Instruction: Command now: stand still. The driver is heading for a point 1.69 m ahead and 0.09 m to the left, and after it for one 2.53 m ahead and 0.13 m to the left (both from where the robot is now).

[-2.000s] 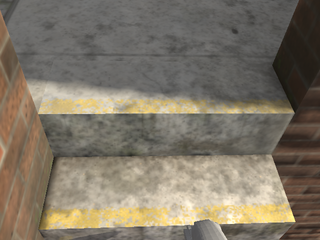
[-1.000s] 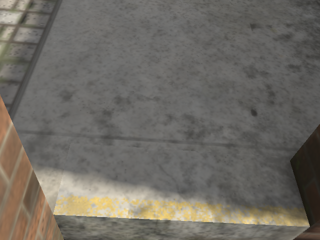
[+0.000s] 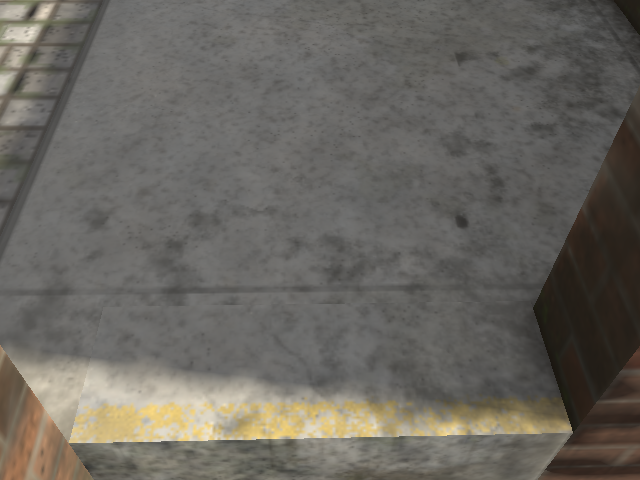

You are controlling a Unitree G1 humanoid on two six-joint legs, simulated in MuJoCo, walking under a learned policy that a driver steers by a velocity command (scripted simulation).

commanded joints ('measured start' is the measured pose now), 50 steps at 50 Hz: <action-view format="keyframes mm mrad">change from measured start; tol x64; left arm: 1 -27 68 18 -70 9 -26 1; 50 156 135 15 68 26 -114 53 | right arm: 1 1 -129 -41 -45 2 -13 -5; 50 -196 -88 -53 -224 -32 44 28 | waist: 1 -23 60 -50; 50 63 -69 -19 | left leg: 1 53 122 -114 -80 160 93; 13 -306 46 -48 715 -167 86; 22 354 384 -630 -375 -386 317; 38 477 199 -25 128 1316 112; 41 -234 -7 -43 604 -245 21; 50 -856 -166 -161 1732 -245 6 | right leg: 1 -31 -65 64 -97 137 -84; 16 -56 -137 168 -329 -87 -259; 26 -730 46 98 1382 -17 -71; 37 -291 -4 41 200 -98 -126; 42 657 -354 177 2 2107 -239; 50 522 -284 26 -199 1290 -179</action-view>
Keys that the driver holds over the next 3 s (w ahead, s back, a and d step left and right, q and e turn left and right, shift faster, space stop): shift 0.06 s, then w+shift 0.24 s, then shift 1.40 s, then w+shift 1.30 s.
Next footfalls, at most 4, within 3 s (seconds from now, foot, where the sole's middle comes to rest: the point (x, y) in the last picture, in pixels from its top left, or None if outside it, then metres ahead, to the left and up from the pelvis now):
0.80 right None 0.09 -0.16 -0.77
1.24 left None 0.26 0.02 -0.56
1.58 right None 0.16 -0.21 -0.54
1.92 right None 0.30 -0.24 -0.57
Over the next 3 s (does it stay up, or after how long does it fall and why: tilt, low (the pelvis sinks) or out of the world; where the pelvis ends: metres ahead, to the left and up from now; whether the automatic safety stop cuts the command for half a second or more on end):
stays up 0.68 0.05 0.41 its command is cut before an obstacle after 1.8 s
